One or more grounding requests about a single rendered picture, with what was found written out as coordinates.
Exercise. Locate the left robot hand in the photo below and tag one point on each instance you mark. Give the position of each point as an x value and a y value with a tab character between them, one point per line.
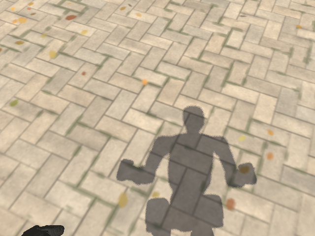
47	230

